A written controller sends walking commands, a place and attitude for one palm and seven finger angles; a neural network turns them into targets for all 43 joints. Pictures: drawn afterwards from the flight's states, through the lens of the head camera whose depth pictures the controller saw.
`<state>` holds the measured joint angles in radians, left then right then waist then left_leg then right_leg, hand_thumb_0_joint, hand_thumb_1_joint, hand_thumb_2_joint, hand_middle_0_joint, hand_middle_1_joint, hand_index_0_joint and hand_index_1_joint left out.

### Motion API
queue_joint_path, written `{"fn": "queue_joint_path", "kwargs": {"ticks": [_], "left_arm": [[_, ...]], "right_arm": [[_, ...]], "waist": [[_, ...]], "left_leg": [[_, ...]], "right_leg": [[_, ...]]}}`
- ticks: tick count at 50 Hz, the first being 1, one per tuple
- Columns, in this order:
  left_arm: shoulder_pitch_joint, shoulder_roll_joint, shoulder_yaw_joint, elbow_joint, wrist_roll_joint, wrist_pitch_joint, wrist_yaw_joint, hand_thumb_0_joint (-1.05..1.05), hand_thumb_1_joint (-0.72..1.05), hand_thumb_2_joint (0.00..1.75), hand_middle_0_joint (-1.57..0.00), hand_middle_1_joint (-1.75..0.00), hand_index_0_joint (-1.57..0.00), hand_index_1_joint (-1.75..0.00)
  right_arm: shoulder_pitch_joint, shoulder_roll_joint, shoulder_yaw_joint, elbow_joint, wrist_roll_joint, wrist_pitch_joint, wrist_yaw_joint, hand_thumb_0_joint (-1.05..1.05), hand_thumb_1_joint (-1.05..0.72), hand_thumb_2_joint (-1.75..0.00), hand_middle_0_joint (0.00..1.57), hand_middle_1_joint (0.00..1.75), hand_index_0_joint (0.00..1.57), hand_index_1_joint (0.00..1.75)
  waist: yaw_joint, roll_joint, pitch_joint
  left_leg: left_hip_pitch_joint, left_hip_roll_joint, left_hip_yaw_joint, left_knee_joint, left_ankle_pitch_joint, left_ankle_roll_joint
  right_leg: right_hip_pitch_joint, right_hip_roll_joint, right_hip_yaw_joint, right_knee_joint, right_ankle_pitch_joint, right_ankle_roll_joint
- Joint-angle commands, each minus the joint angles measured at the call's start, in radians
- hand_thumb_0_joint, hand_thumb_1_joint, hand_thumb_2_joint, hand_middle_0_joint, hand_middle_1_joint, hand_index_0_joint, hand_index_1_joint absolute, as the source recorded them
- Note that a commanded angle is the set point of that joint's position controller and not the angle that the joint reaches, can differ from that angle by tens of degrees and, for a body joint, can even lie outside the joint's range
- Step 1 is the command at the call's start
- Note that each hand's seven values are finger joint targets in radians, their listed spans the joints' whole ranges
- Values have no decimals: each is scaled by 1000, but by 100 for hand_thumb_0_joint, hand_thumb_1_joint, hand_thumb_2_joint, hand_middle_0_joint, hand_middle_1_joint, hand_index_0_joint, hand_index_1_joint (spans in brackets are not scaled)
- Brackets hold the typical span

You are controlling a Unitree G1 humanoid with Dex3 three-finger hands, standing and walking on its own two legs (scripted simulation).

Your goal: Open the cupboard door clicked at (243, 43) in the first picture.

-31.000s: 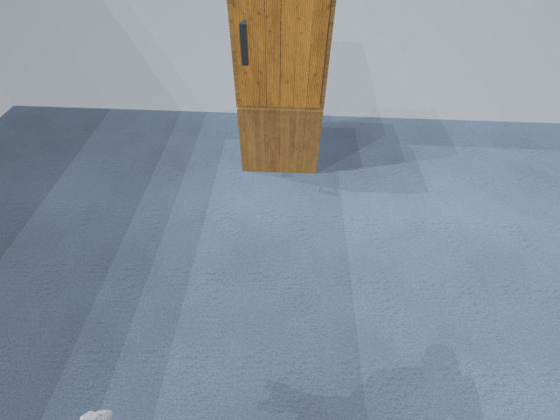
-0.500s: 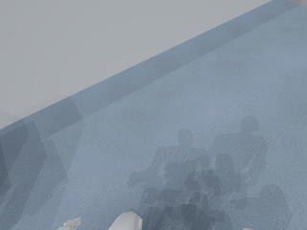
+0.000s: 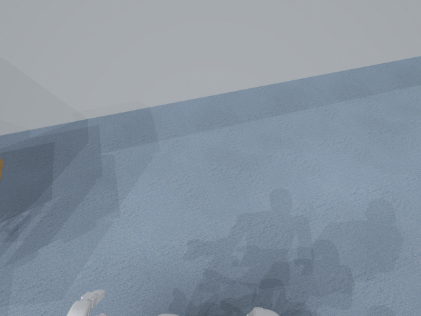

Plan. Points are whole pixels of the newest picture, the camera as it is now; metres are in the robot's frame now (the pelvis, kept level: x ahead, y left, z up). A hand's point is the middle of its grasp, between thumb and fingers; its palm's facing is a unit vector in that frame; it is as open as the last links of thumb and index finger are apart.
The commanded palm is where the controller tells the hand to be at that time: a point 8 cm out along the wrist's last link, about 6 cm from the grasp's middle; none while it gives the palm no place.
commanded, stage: turn to face it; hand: left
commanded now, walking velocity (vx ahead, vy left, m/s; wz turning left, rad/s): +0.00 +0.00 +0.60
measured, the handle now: out of the picture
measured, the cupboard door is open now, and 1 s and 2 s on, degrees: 50 50 50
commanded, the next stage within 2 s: take the last steps up to it in 1.78 s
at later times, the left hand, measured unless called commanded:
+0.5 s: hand out of the picture +0.03 +0.21 -0.18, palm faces +0.33 -0.91 -0.23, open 7.4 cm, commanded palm none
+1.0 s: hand out of the picture +0.01 +0.14 -0.17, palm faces +0.60 -0.77 -0.22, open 7.4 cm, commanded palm none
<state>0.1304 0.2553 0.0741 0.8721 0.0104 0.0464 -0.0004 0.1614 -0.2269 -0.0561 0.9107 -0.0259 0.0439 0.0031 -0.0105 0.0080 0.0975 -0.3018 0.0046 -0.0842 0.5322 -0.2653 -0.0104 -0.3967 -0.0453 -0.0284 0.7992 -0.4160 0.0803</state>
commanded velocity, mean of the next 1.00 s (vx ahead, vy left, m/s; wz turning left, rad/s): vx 0.00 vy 0.00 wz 0.60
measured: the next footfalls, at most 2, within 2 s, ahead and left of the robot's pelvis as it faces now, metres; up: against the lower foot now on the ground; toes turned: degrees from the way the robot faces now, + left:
right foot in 0.06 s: +0.04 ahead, -0.15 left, +0.00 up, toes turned +0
left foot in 0.36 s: +0.04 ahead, +0.11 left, +0.00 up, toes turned +19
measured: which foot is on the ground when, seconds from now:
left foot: down 0.00-0.04, up 0.06-0.34, down 0.36-0.70, up 0.72-1.00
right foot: up 0.00-0.04, down 0.06-0.36, up 0.38-0.70, down 0.72-1.00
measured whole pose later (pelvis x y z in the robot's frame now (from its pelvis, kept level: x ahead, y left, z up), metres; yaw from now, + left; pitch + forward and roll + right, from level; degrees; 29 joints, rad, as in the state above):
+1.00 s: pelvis +0.07 -0.05 +0.00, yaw +38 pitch +0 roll +2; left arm 0.22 0.20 0.04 0.88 0.03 0.01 0.01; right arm 0.10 -0.24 -0.07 0.92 -0.01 0.07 0.03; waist -0.01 -0.04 0.12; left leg -0.37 0.01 0.08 0.75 -0.43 -0.05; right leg -0.20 -0.14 -0.20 0.57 -0.36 0.02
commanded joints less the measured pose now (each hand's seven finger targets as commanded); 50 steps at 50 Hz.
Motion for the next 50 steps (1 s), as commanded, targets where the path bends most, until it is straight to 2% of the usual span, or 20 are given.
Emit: {"fn": "queue_joint_path", "kwargs": {"ticks": [1, 2, 3, 4, 7, 11, 15, 16, 17, 18, 19, 23, 30, 33, 34, 35, 36, 40, 46, 50], "left_arm": [[161, 122, 30, -42, 4, -45, 16, 0, 90, 90, -20, -30, -20, -30], [182, 219, 50, -40, 21, -55, 27, 0, 90, 90, -20, -30, -20, -30], [169, 241, 42, -54, 17, -51, 29, 0, 90, 90, -20, -30, -20, -30], [126, 196, 34, -62, 15, -53, 33, 0, 90, 90, -20, -30, -20, -30], [46, 120, 13, -79, 13, -52, 37, 0, 90, 90, -20, -30, -20, -30], [137, 167, 30, -46, 18, -57, 35, 0, 90, 90, -20, -30, -20, -30], [119, 185, 40, -34, 11, -52, 27, 0, 90, 90, -20, -30, -20, -30], [106, 176, 38, -45, 1, -49, 22, 0, 90, 90, -20, -30, -20, -30], [103, 109, 28, -80, -7, -41, 15, 0, 90, 90, -20, -30, -20, -30], [35, 78, 7, -120, 0, -34, 18, 0, 90, 90, -20, -30, -20, -30], [-25, 94, 11, -117, 8, -22, 27, 0, 90, 90, -20, -30, -20, -30], [26, 78, 18, -57, 6, -14, 9, 0, 90, 90, -20, -30, -20, -30], [22, 65, 14, -73, 2, -20, 5, 0, 90, 90, -20, -30, -20, -30], [116, 81, 21, -54, -2, -35, 12, 0, 90, 90, -20, -30, -20, -30], [156, 132, 33, -51, 7, -47, 19, 0, 90, 90, -20, -30, -20, -30], [174, 230, 49, -52, 22, -56, 28, 0, 90, 90, -20, -30, -20, -30], [156, 242, 39, -62, 17, -49, 29, 0, 90, 90, -20, -30, -20, -30], [46, 113, 11, -81, 11, -55, 36, 0, 90, 90, -20, -30, -20, -30], [148, 171, 34, -35, 18, -57, 34, 0, 90, 90, -20, -30, -20, -30], [130, 176, 40, -25, 9, -53, 24, 0, 90, 90, -20, -30, -20, -30]], "right_arm": [[-65, -175, -61, -101, 13, -11, -9, 0, -90, -90, 20, 30, 20, 30], [-46, -101, -50, -122, 20, -12, -2, 0, -90, -90, 20, 30, 20, 30], [-61, -117, -52, -134, 12, -10, 5, 0, -90, -90, 20, 30, 20, 30], [-67, -115, -53, -123, 8, -1, 7, 0, -90, -90, 20, 30, 20, 30], [-56, -95, -42, -90, 11, 8, 18, 0, -90, -90, 20, 30, 20, 30], [-127, -55, -18, -94, 19, -3, 29, 0, -90, -90, 20, 30, 20, 30], [-45, -86, -23, -82, 16, -11, 27, 0, -90, -90, 20, 30, 20, 30], [27, -130, -35, -67, 11, -19, 26, 0, -90, -90, 20, 30, 20, 30], [101, -248, -66, -61, -1, -27, 19, 0, -90, -90, 20, 30, 20, 30], [170, -309, -79, -44, 2, -17, 10, 0, -90, -90, 20, 30, 20, 30], [176, -288, -75, -37, 1, -19, -2, 0, -90, -90, 20, 30, 20, 30], [-2, -211, -50, -81, 0, -29, -20, 0, -90, -90, 20, 30, 20, 30], [-8, -220, -61, -75, -3, -20, -12, 0, -90, -90, 20, 30, 20, 30], [-57, -207, -65, -93, 6, -11, -12, 0, -90, -90, 20, 30, 20, 30], [-54, -166, -61, -105, 14, -11, -7, 0, -90, -90, 20, 30, 20, 30], [-48, -98, -51, -126, 20, -12, 1, 0, -90, -90, 20, 30, 20, 30], [-58, -117, -54, -136, 11, -9, 7, 0, -90, -90, 20, 30, 20, 30], [-45, -95, -46, -80, 12, 11, 20, 0, -90, -90, 20, 30, 20, 30], [-133, -52, -19, -91, 19, 0, 29, 0, -90, -90, 20, 30, 20, 30], [-46, -84, -25, -77, 15, -11, 25, 0, -90, -90, 20, 30, 20, 30]], "waist": [[68, 50, -162], [75, -270, -162], [80, -296, -148], [49, -225, -130], [6, -272, -103], [56, -203, -130], [10, -192, -154], [-35, -104, -199], [-73, 210, -242], [-103, 289, -237], [-111, 197, -226], [-9, 168, -148], [-8, 184, -142], [44, 142, -157], [65, 4, -169], [76, -294, -166], [70, -275, -138], [0, -242, -107], [59, -204, -121], [8, -188, -162]], "left_leg": [[-143, 88, -147, 32, 111, 67], [-322, -64, 27, 276, -207, -17], [-298, -52, 35, 535, -383, -19], [-295, -21, 10, 668, -317, -18], [-283, 27, 72, 639, -229, -50], [-187, 2, 169, 301, -225, -50], [19, -19, 198, 16, -39, -22], [180, 14, 158, -85, 137, 3], [371, 286, -208, -104, 487, 138], [350, 438, -365, -138, 692, 270], [298, 405, -352, -147, 552, 265], [138, 241, -160, -168, 369, 176], [67, 190, -197, -151, 286, 158], [-53, 141, -208, -55, 249, 114], [-163, 68, -155, 57, 93, 60], [-316, -86, 32, 302, -247, -27], [-289, -53, 22, 542, -373, -20], [-284, 17, 58, 667, -203, -50], [-165, -1, 173, 271, -216, -46], [46, -21, 196, -10, -27, -18]], "right_leg": [[346, -47, 43, -410, 179, -32], [427, -330, 353, -523, 219, -139], [297, -465, 397, -540, 287, -239], [248, -401, 340, -511, 315, -250], [274, -280, 70, -422, 628, -202], [388, -289, -4, -340, 842, -187], [309, -283, -81, -209, 743, -123], [205, -267, -118, -72, 658, -79], [-87, -130, -163, 160, 110, 2], [-198, -71, -70, 319, -289, 9], [-222, -77, 9, 387, -237, 1], [-161, -65, 33, 340, -25, 8], [15, 19, -13, 5, -14, -3], [241, 38, -29, -281, 146, -14], [362, -74, 82, -440, 158, -42], [423, -354, 375, -538, 237, -154], [276, -461, 383, -545, 272, -241], [271, -277, 87, -439, 588, -200], [376, -307, -10, -357, 791, -193], [303, -289, -90, -209, 729, -121]]}}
